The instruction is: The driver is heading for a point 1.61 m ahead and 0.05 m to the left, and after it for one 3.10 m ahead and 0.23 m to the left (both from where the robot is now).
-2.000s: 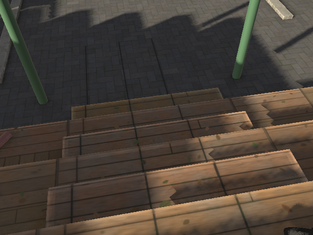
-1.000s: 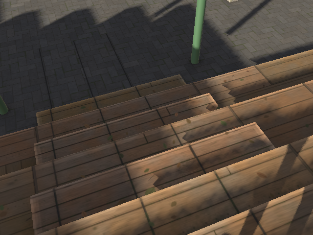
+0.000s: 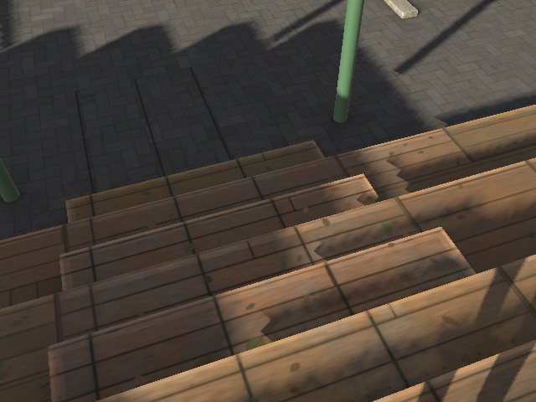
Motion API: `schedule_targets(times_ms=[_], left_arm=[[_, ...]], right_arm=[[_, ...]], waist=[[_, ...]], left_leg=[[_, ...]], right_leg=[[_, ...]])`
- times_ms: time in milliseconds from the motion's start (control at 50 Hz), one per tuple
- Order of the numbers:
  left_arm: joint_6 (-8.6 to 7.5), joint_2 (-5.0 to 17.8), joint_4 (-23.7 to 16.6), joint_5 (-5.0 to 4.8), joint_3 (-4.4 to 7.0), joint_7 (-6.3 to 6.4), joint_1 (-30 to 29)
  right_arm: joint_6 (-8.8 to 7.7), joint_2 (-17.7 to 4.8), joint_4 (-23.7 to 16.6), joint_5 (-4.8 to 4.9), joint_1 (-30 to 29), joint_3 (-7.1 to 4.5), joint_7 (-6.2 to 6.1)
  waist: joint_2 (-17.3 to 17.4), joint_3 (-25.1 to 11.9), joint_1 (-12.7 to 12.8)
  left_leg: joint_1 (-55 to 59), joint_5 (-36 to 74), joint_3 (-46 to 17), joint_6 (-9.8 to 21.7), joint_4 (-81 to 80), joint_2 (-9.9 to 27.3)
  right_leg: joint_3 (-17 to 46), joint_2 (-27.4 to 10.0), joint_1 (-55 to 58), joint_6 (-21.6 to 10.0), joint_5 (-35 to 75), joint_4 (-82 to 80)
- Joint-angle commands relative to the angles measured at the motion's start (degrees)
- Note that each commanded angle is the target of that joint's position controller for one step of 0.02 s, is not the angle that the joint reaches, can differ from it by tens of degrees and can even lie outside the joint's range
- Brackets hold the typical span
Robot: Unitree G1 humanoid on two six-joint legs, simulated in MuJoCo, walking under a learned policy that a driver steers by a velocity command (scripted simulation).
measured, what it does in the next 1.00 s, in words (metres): goes down: left foot 0.15 m lower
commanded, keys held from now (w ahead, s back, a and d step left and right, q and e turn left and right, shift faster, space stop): w+e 0.20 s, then w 0.06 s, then w+q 0.72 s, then w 0.02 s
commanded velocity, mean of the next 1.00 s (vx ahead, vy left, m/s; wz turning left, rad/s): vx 0.43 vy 0.00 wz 0.07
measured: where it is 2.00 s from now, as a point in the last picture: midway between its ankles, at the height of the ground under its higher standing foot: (246, 313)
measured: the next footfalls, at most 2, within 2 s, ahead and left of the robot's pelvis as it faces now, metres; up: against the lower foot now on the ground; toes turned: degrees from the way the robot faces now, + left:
left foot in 0.48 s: +0.29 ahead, +0.14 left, -0.15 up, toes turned -8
right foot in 1.04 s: +0.65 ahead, -0.07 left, -0.29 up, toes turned +6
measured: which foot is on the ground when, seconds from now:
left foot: up 0.00-0.46, down 0.48-1.00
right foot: down 0.00-0.50, up 0.52-1.00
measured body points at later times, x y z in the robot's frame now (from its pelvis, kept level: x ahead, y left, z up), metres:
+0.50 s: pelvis +0.17 +0.05 -0.13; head +0.16 +0.05 +0.32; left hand +0.16 +0.29 -0.28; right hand +0.30 -0.21 -0.23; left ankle +0.25 +0.14 -0.87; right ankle +0.03 -0.09 -0.72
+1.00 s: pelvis +0.43 +0.03 -0.23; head +0.42 +0.04 +0.22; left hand +0.68 +0.21 -0.29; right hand +0.31 -0.17 -0.37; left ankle +0.25 +0.14 -0.88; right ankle +0.64 -0.08 -0.93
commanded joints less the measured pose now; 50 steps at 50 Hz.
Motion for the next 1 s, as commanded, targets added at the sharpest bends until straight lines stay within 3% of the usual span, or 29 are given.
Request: schedule_targets(times_ms=[20,120,160,200,220,280,300,360,380,400,420,440,480,500,520,540,560,580,620,640,680,720,760,780,820,860,880,940,1000], left_arm=[[0.58,2.0,-2.7,-0.82,-0.32,-0.43,4.3],[-0.22,4.9,-4.3,0.84,0.18,0.87,2.3],[-0.9,3.0,-3.9,0.51,-0.35,0.86,5.8],[-1.2,3.0,-3.7,0.91,-0.21,0.13,7.1],[-1.37,-0.8,-2.0,1.54,-1.26,1.05,11.3],[-0.06,0.3,1.5,-1.91,-0.74,1.9,20.8],[0.77,0.5,1.7,-2.64,-1.23,1.47,18.8],[1.33,5.1,1.5,0.85,-1.28,-2.36,10.3],[4.32,8.2,3.7,-4.88,1.61,1.59,12.3],[5.91,8.5,3.9,-4.42,1.22,3.12,12.3],[2.55,5.4,1.5,1.29,-1.98,0.26,6.5],[1.87,6.3,1.7,1.2,-1.48,-1.08,5.1],[0.95,8.0,3.1,2.66,-1.45,-4.28,4.7],[0.58,2.8,7.1,2.54,-2.42,-5.67,10.1],[0.57,-2.1,6.7,0.94,-3.05,-5.25,19.8],[0.63,2.7,-0.4,0.96,-3.08,-4.54,13.2],[0.86,3.2,-0.3,0.52,-3.31,-2.48,5.8],[1.41,2.9,-0.1,1.03,-3.77,-0.36,5.2],[2.83,-0.5,-1.0,1.59,-5.47,0.93,6.0],[3.17,-0.8,-0.3,2.84,-6.05,0.51,6.0],[3.24,2.7,-2.3,1.43,-4.77,-0.55,-3.1],[3.29,-0.2,-3.8,2.18,-5.94,-1.52,-8.5],[3.32,2.2,-3.0,3.97,-5.15,-2.0,-6.7],[3.23,2.0,-4.2,4.03,-5.48,-1.74,-11.1],[3.37,0.0,-5.6,3.82,-5.65,-1.17,-19.0],[3.23,-2.9,-5.2,4.29,-6.21,-1.91,-24.7],[3.09,-3.4,-4.2,4.38,-6.56,-2.58,-24.9],[3.61,-1.5,-7.3,2.37,-5.78,-3.24,-22.9],[3.84,1.2,-4.6,1.5,-4.67,-2.39,-17.8]], right_arm=[[-1.46,-1.8,-3.4,-1.82,-1.8,0.55,0.33],[-0.57,-1.1,-3.0,-1.81,2.8,2.48,2.05],[-0.84,-0.6,-3.2,-3.04,2.2,3.11,1.38],[-1.19,0.5,-4.5,-2.64,-1.2,3.9,0.92],[-0.93,1.0,-4.0,-2.64,-5.2,4.08,0.53],[-0.87,3.5,-1.2,-2.22,-10.1,5.13,1.73],[-0.58,4.5,0.7,-1.93,-8.6,5.52,2.56],[0.15,1.2,1.9,-1.34,-3.8,4.81,4.28],[1.77,0.6,-0.9,7.55,-8.0,1.57,4.31],[2.41,0.7,-0.7,7.88,-8.2,1.8,4.14],[0.83,-0.6,3.9,-2.5,-1.4,4.07,4.23],[0.27,-0.6,4.8,-2.48,2.2,3.1,3.76],[-1.85,-6.5,10.7,1.11,17.6,0.2,3.54],[-1.9,-8.0,15.4,-0.31,30.7,-1.14,3.89],[-1.98,-12.7,13.0,-0.31,27.5,-0.69,5.7],[-2.06,-11.9,10.7,0.2,23.8,-1.25,6.97],[-2.6,-5.6,12.5,0.16,20.7,0.01,6.29],[-3.08,0.1,12.4,0.19,15.6,2.43,6.4],[-4.48,5.2,12.5,-1.93,6.5,4.97,5.32],[-5.77,3.8,11.3,-0.84,0.6,4.47,3.94],[-7.67,0.0,11.5,1.66,4.2,3.93,1.55],[-6.97,-2.1,14.1,0.77,10.7,3.95,2.25],[-6.12,-3.9,13.7,-0.22,10.5,3.65,3.37],[-6.12,-1.0,15.7,-0.9,14.3,4.02,2.52],[-5.26,3.5,21.3,-0.19,28.2,4.11,0.76],[-3.96,6.6,24.3,0.63,36.4,4.33,-0.56],[-3.33,8.5,22.2,0.6,31.3,4.92,0.02],[-2.81,0.4,18.5,-2.03,18.7,3.57,4.4],[-3.28,-0.3,18.2,0.53,18.7,3.12,3.4]], waist=[[-2.6,1.9,1.0],[-4.7,-0.2,0.5],[-6.2,0.0,2.6],[-5.6,0.0,4.4],[-5.9,0.8,7.9],[-2.8,0.3,13.7],[-1.9,2.1,12.1],[-6.5,6.3,4.0],[-9.4,-0.1,5.3],[-10.1,1.6,5.5],[-2.2,10.1,2.1],[-2.9,8.6,0.1],[-0.2,3.3,-7.1],[9.0,-3.8,-10.8],[15.8,-9.6,-1.7],[12.3,-7.1,-6.1],[3.2,5.0,-6.8],[-4.0,5.4,-2.9],[-1.7,9.4,3.3],[-0.4,7.6,3.9],[0.4,2.8,-1.4],[0.9,1.7,-2.6],[0.8,0.2,-0.8],[-0.2,0.8,-4.2],[2.5,2.6,-11.0],[2.5,4.4,-14.7],[0.7,5.2,-13.5],[2.2,5.7,-6.4],[-0.8,7.0,-5.4]], left_leg=[[-17.0,3.0,-2.1,-1.1,5.7,3.3],[-4.0,13.1,1.6,-2.7,8.3,2.2],[-8.3,16.8,0.2,-3.2,3.6,2.8],[-11.6,13.1,-0.2,-3.8,-1.5,2.9],[-23.7,24.8,-8.9,-5.0,-7.4,6.4],[-34.1,33.4,-5.5,-6.9,-22.5,5.5],[-23.0,42.0,-1.9,-6.6,-31.5,4.9],[4.4,42.7,1.6,-4.7,-20.6,4.6],[7.1,43.8,2.6,-3.8,-24.7,2.6],[6.0,41.1,1.6,-2.8,-28.0,3.1],[2.0,39.6,-2.0,-2.2,-30.9,6.8],[9.3,35.1,2.9,-2.2,-31.1,3.9],[31.2,29.7,7.6,-0.2,-28.4,-0.7],[43.0,37.7,1.1,7.9,-23.1,4.6],[47.7,56.6,-19.7,16.0,-22.7,13.8],[47.5,19.9,-46.3,24.3,-32.6,21.4],[38.4,-4.3,-44.1,19.9,-36.4,22.0],[25.7,-7.4,-39.2,16.8,-36.4,19.2],[1.0,-3.5,-34.9,16.9,-40.0,14.8],[-5.7,-2.8,-27.8,15.8,-40.8,8.7],[-17.9,2.4,-16.9,16.4,-42.0,2.1],[-15.8,9.0,-16.8,15.8,-39.8,2.4],[-10.2,18.4,-18.9,16.9,-31.9,3.4],[6.3,17.2,-24.7,17.6,-26.0,5.3],[35.5,20.5,-31.5,18.0,-19.2,7.4],[41.3,18.8,-34.4,17.4,-15.0,5.7],[28.4,14.3,-31.4,16.7,-15.0,2.7],[-20.7,1.3,-25.0,14.1,-20.9,-2.4],[-6.4,5.5,-26.5,11.0,-9.6,-2.9]], right_leg=[[26.4,-15.3,7.8,-11.1,-19.3,-19.0],[19.6,-10.5,-6.3,-11.6,-7.1,-13.1],[22.3,-9.9,-1.0,-12.6,-6.9,-9.2],[26.4,-10.6,3.2,-13.6,-6.8,-4.3],[31.6,-13.2,13.7,-13.3,-8.0,4.1],[33.3,-10.3,20.2,-14.0,-12.8,11.9],[27.6,-6.7,7.5,-12.2,-15.9,13.4],[27.4,-6.8,-26.8,-12.4,-27.5,9.2],[22.9,-7.0,-18.0,-9.0,-9.4,11.8],[22.5,-6.8,-15.7,-7.9,-5.6,15.0],[32.8,-11.1,-18.6,-8.8,-26.0,20.3],[30.4,-10.9,-21.3,-9.8,-27.7,21.7],[22.0,-5.9,-27.4,-6.9,-13.0,38.9],[12.7,0.6,-34.2,0.3,-14.6,69.5],[4.7,4.3,-48.3,5.1,-28.8,94.3],[8.3,3.1,-64.8,7.6,-22.8,95.1],[10.1,-2.7,-74.1,6.1,-12.5,95.2],[10.2,-6.6,-67.2,4.9,-3.1,86.4],[13.0,-13.3,-55.7,3.8,10.8,71.5],[10.6,-13.6,-49.3,4.8,16.3,58.2],[2.7,-11.9,-28.4,7.7,25.3,37.6],[0.6,-9.9,-21.7,7.5,22.6,31.5],[1.2,-7.9,-20.2,6.9,20.5,34.4],[9.5,-9.5,-34.5,8.0,23.7,27.9],[10.5,-9.2,-60.7,9.0,17.9,19.2],[10.0,-9.4,-66.5,8.6,24.3,10.6],[8.8,-9.8,-54.8,7.4,36.2,4.0],[0.1,-6.7,-1.2,5.7,38.5,8.0],[1.3,-6.1,2.9,5.8,32.2,-7.8]])
Keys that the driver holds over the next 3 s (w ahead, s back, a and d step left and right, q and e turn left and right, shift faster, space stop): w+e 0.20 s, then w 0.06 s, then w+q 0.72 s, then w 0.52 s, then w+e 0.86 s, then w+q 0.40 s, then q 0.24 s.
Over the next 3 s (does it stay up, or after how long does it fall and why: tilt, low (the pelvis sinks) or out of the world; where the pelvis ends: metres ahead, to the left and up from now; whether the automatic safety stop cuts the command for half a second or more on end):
stays up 1.53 0.07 -0.71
